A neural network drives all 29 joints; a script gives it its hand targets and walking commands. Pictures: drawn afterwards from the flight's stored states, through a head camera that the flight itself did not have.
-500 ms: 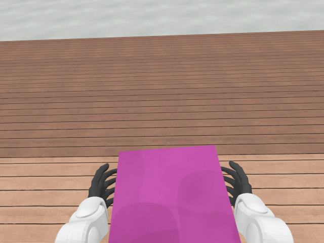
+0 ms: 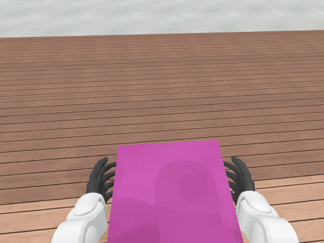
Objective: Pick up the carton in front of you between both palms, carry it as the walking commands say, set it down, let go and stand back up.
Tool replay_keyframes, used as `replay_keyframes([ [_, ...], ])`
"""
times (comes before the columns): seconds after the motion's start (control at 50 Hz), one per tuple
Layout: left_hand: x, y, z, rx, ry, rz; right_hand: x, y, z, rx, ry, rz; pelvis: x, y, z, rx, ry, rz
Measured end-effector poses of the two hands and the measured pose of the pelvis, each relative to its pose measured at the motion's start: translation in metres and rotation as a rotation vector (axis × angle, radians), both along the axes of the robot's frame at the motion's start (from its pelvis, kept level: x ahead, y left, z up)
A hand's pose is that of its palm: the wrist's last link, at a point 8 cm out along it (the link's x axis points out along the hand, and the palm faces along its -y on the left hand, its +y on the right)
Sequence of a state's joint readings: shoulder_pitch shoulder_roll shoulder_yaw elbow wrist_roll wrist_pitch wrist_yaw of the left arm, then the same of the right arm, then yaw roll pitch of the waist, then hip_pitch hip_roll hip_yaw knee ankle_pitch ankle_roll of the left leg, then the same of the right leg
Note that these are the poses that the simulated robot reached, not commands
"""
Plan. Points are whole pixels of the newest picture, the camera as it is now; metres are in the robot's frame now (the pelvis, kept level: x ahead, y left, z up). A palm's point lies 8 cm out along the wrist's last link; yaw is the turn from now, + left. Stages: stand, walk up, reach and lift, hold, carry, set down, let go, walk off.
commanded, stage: carry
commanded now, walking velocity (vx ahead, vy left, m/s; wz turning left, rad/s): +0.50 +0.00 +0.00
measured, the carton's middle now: (171, 208) +0.22 -0.01 +0.01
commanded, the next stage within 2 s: none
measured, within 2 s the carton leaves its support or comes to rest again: neither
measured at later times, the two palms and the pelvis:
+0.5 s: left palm (122, 97) +0.55 +0.13 +0.07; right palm (212, 92) +0.58 -0.17 +0.06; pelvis +0.35 -0.04 +0.00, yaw +4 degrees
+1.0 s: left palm (121, 34) +0.99 +0.18 +0.08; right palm (187, 35) +0.98 -0.13 +0.09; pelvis +0.67 +0.02 -0.01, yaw +1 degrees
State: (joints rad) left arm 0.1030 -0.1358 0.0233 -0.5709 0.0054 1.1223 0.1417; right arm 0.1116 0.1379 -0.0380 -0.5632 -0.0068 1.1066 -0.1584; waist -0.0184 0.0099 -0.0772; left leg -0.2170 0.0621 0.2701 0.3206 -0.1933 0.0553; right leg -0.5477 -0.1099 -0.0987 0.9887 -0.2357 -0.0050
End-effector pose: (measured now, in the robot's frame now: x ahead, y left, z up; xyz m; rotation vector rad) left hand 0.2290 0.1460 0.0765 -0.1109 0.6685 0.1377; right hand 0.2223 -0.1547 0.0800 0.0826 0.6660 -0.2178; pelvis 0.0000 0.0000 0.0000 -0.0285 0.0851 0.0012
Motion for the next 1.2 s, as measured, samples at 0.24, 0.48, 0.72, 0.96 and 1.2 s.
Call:
replay_keyframes([
  [0.24,0.171,-0.019,-0.007,0.046,-0.056,0.055,0.188,-0.019,-0.017,0.037,-0.057,0.056,0.184,-0.028,-0.029,0.025,-0.033,0.050],
  [0.48,0.307,-0.018,-0.008,0.047,0.046,0.129,0.347,-0.015,-0.022,0.039,0.044,0.137,0.332,-0.042,-0.001,0.047,0.004,0.073],
  [0.72,0.515,0.013,-0.019,0.035,-0.076,0.054,0.527,0.010,-0.018,-0.016,-0.079,0.043,0.508,0.004,-0.034,0.038,-0.036,0.033],
  [0.96,0.722,0.031,0.005,0.039,-0.048,0.102,0.723,0.022,0.002,0.010,-0.058,-0.028,0.645,0.023,-0.009,0.021,-0.005,0.015],
  [1.2,0.930,0.013,-0.015,0.097,-0.109,0.170,0.950,0.002,-0.032,0.033,-0.109,0.013,0.825,-0.010,-0.052,0.060,-0.012,0.054],
])
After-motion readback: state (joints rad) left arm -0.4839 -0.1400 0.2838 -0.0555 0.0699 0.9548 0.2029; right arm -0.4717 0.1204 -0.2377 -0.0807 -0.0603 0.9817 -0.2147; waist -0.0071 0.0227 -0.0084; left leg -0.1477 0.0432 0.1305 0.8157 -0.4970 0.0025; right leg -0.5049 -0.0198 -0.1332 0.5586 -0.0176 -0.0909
